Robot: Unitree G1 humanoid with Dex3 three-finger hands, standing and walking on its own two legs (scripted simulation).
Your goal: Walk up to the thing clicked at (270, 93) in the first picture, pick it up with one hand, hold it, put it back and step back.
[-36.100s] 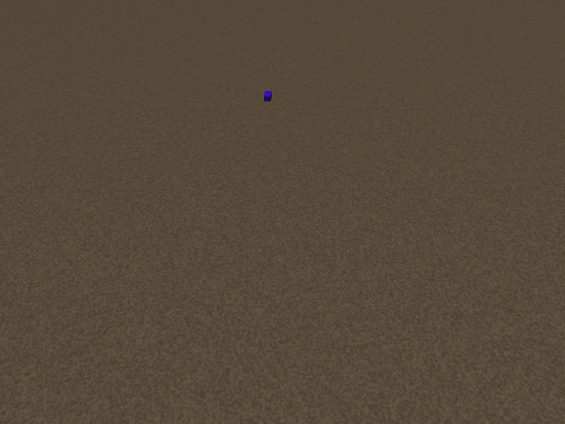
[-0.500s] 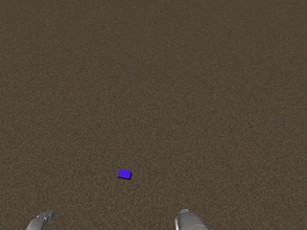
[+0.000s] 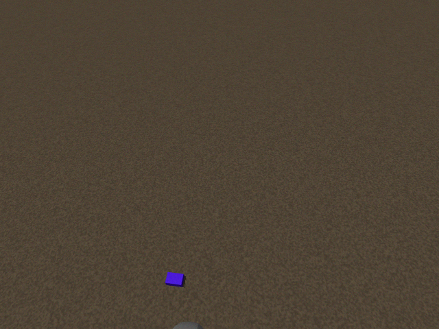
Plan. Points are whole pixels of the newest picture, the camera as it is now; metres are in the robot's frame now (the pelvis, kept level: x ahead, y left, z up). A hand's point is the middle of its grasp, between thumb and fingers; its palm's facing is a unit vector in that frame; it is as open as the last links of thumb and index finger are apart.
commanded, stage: walk up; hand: left
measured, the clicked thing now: (175, 279) +0.44 +0.24 -0.74
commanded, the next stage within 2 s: none
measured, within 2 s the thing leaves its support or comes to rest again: neither
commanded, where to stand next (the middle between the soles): +0.04 +0.01 m, yaw -2 degrees
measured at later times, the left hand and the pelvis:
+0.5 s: hand out of the picture +0.05 +0.31 -0.17, palm faces -0.06 -0.93 -0.36, open 7.4 cm; pelvis -0.04 +0.03 -0.01, yaw -1 degrees
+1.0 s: hand out of the picture -0.02 +0.31 -0.11, palm faces +0.04 -0.85 -0.53, open 7.4 cm; pelvis -0.03 +0.00 +0.00, yaw +3 degrees
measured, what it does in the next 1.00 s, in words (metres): steps on the spot: left foot, then right foot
